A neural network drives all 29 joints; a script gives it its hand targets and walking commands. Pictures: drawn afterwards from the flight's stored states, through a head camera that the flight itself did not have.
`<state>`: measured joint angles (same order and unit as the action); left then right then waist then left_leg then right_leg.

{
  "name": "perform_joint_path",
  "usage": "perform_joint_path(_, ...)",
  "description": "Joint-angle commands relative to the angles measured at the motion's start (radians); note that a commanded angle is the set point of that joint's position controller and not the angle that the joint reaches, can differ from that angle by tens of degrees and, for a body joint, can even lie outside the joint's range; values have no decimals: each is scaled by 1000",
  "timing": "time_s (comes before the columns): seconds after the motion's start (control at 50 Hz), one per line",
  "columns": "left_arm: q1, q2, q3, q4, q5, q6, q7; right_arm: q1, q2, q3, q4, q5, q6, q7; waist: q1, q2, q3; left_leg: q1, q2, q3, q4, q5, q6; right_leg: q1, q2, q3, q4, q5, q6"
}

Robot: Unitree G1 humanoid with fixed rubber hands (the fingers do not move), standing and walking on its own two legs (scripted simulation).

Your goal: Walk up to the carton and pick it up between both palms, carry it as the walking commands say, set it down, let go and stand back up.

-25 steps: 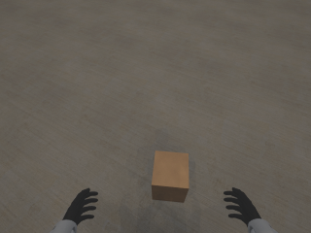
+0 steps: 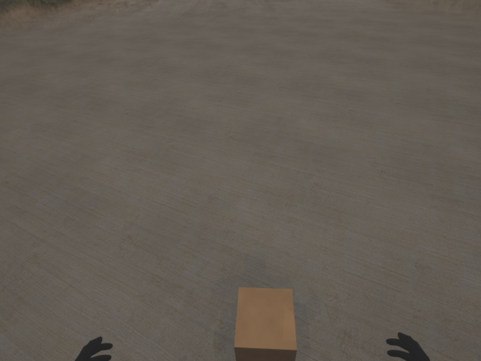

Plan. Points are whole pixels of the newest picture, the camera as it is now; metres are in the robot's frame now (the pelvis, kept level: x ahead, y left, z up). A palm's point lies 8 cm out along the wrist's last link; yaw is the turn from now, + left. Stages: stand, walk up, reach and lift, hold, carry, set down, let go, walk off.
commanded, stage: stand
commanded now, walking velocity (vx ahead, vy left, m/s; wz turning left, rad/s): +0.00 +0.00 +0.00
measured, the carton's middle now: (265, 331) +0.46 -0.05 -0.64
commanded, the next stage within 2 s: none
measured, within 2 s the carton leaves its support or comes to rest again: neither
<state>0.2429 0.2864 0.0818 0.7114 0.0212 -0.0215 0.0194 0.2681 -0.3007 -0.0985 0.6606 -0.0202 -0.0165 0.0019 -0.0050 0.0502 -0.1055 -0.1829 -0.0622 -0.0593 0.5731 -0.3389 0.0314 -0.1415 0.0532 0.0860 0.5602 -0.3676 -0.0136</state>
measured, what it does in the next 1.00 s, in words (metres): shifts its weight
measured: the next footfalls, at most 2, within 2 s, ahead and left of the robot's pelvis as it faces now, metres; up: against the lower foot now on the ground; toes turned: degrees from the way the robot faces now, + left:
none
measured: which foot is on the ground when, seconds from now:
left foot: down 0.00-1.00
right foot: down 0.00-1.00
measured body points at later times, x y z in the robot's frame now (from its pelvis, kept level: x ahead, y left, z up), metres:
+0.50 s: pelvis -0.05 -0.01 +0.00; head -0.10 -0.02 +0.45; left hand +0.06 +0.26 -0.10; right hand +0.07 -0.29 -0.10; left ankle -0.02 +0.10 -0.73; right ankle -0.04 -0.11 -0.73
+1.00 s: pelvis -0.08 +0.00 +0.00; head -0.12 -0.01 +0.45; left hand +0.00 +0.28 -0.11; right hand +0.00 -0.30 -0.11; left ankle -0.02 +0.10 -0.73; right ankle -0.04 -0.11 -0.73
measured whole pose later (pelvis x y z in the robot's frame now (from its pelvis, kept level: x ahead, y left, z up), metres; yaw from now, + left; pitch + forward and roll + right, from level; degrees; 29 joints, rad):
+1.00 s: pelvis -0.08 +0.00 +0.00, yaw +0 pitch -4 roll +0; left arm 0.28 0.29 0.07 0.86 0.02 -0.03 0.00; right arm 0.28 -0.31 -0.07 0.85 -0.02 -0.03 -0.01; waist 0.00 0.02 -0.01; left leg -0.25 -0.05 -0.05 0.50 -0.20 0.01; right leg -0.22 0.06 0.08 0.51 -0.22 -0.01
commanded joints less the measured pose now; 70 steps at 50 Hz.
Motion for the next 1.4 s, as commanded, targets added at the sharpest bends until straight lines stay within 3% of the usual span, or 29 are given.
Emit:
perform_joint_path(0.0, -36, 151, 35, -59, -4, -30, 17, -34, -125, -22, -59, -3, -35, -15, -2, -73, 89, 25, 115, -59, -32, 474, -4, -86, -102, 59, -75, 515, 12)
perform_joint_path(0.08, -24, 151, 36, -43, -1, -28, 23, -39, -123, -18, -43, -5, -35, -26, 0, -61, 33, 53, 115, -53, -23, 506, -3, -46, -101, 56, -65, 555, 9)
perform_joint_path(0.16, -26, 139, 33, -33, 2, -23, 24, -50, -115, -10, -28, -4, -32, -34, 2, -52, 8, 53, 116, -57, -35, 458, -6, -22, -102, 60, -75, 514, 7)
perform_joint_path(0.32, -31, 127, 27, -4, 5, -16, 15, -65, -111, 5, 14, 1, -25, -39, 3, -29, 114, -16, 123, -91, -120, 204, -13, -68, -102, 84, -150, 214, 4)
perform_joint_path(0.5, -26, 147, 31, 23, 0, -23, 0, -52, -134, 4, 61, 2, -33, -28, 1, -64, 240, -84, 118, -123, -181, -42, -11, -172, -105, 130, -234, -86, -3)
perform_joint_path(0.58, -23, 156, 33, 27, -2, -25, -5, -48, -144, 0, 74, 1, -37, -23, 2, -63, 233, -98, 118, -134, -195, -113, -8, -188, -102, 138, -240, -155, -7)
perform_joint_path(0.8, -1, 169, 24, 55, -1, -27, -9, -46, -166, -2, 96, 3, -37, -20, 7, -31, 159, -106, 137, -150, -217, -118, -3, -146, -101, 124, -193, -81, -10)
perform_joint_path(0.94, 3, 181, 19, 70, -2, -23, -10, -39, -179, -5, 109, 6, -29, -17, 4, -36, 203, -129, 141, -156, -232, -175, 0, -188, -106, 137, -213, -140, -17)
perform_joint_path(1.06, -4, 179, 10, 89, -4, -33, -7, -44, -175, 3, 118, 11, -39, -19, 1, -48, 157, -73, 150, -143, -213, -22, 3, -154, -117, 137, -203, -7, -12)
perform_joint_path(1.16, -15, 183, 6, 96, -9, -29, -8, -61, -177, 2, 129, 13, -35, -16, 3, -49, 194, -100, 150, -146, -236, -98, 1, -168, -117, 141, -224, -67, -15)
perform_joint_path(1.38, -41, 190, -9, 136, -14, -38, -1, -85, -176, 19, 165, 20, -45, -22, 3, -45, 119, -8, 164, -118, -222, 137, 1, -80, -132, 127, -211, 156, -7)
